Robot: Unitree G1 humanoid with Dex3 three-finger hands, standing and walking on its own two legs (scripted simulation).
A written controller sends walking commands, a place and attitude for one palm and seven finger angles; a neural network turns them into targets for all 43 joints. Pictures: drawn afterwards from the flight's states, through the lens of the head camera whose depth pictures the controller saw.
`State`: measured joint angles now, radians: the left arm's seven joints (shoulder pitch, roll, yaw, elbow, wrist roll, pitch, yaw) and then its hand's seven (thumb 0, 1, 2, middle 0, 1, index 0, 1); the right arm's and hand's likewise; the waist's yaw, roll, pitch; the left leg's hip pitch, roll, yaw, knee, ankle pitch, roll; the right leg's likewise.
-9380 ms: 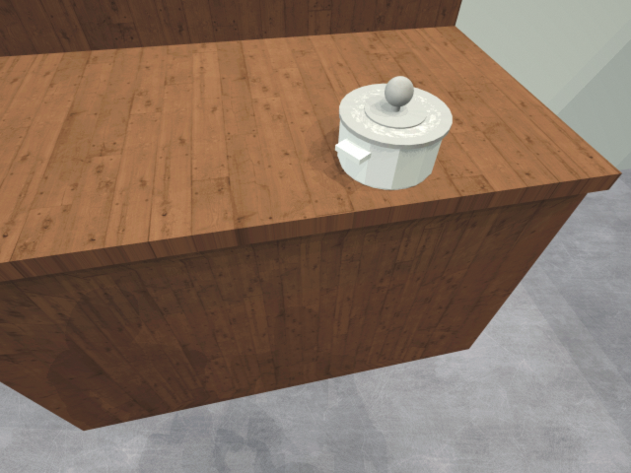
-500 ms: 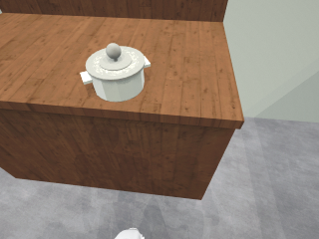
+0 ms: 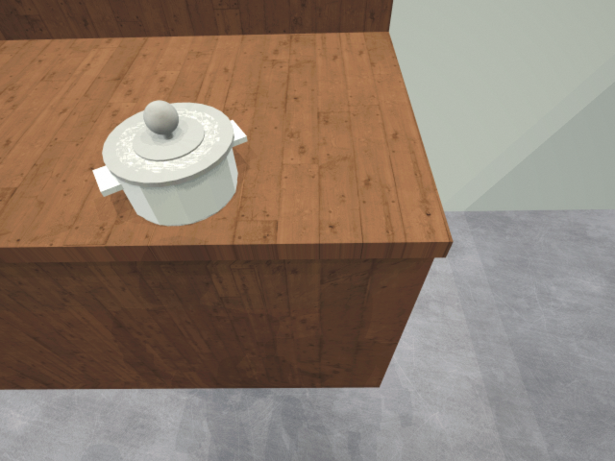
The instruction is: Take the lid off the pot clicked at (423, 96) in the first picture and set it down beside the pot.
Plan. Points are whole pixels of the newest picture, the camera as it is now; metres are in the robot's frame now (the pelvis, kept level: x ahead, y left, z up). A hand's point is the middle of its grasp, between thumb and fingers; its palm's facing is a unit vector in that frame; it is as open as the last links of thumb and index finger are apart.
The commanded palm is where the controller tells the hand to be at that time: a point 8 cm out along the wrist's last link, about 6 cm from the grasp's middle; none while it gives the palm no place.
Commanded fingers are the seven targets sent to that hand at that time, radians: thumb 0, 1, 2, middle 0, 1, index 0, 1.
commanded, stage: come to a stop and stand still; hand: left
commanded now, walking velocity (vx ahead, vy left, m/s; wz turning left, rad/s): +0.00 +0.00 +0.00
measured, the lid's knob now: (161, 117) +0.51 +0.23 +0.18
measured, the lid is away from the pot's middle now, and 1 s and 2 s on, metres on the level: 0.00 0.00 0.00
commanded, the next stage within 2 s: look again from close up in 0.74 s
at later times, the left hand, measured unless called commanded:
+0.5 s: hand out of the picture +0.00 +0.14 -0.16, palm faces +0.07 -0.98 -0.20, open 7.2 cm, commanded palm none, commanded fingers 0.00 0.90 0.90 -0.20 -0.30 -0.20 -0.30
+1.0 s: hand out of the picture -0.05 +0.14 -0.17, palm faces +0.02 -0.99 -0.16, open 7.3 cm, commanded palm none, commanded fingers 0.00 0.90 0.90 -0.20 -0.30 -0.20 -0.30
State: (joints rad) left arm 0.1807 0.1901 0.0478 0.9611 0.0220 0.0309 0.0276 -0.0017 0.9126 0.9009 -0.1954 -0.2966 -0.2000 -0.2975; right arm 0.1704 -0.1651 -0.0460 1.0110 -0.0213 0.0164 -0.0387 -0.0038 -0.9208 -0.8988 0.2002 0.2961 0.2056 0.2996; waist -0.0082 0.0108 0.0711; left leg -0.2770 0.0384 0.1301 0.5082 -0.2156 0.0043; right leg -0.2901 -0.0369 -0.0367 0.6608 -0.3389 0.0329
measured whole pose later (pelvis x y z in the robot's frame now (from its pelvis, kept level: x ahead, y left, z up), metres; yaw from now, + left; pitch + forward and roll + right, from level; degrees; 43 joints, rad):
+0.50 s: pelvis -0.02 -0.04 +0.01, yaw +0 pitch -1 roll +0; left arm 0.23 0.16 0.03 1.10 0.00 0.00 0.03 0.00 0.94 0.90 -0.20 -0.30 -0.20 -0.30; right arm 0.29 -0.12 -0.01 1.14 -0.01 0.00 -0.05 0.01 -0.91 -0.90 0.20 0.30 0.20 0.30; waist 0.01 0.00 0.02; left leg -0.12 0.03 0.00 0.43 -0.29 -0.03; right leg -0.20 0.05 -0.08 0.42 -0.20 -0.08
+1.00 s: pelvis -0.03 -0.01 +0.00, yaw +0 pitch +0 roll -1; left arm 0.34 0.10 0.00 1.12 0.02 -0.02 0.04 0.00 0.91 0.90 -0.20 -0.30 -0.20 -0.30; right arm 0.38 -0.12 -0.01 1.08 -0.02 -0.01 -0.03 0.01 -0.91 -0.90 0.20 0.30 0.20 0.30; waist -0.02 0.04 -0.01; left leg -0.22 0.01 0.01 0.55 -0.34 0.01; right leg -0.28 0.03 -0.06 0.51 -0.23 -0.04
